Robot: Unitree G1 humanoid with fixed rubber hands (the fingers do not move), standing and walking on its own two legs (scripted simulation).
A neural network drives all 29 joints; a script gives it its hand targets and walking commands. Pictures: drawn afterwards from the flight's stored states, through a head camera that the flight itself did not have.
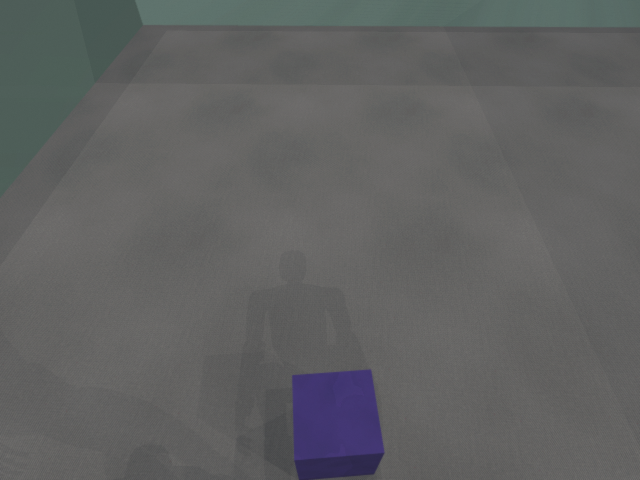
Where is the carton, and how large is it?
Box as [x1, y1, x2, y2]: [292, 369, 384, 479]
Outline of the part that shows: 370,369 292,375 294,461 299,479 371,474 374,472 384,452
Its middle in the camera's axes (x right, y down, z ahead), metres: +0.04 +0.50 +1.06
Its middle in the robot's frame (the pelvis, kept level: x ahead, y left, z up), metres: +0.38 -0.02 -0.66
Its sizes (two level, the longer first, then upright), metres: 0.210 0.200 0.250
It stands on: the floor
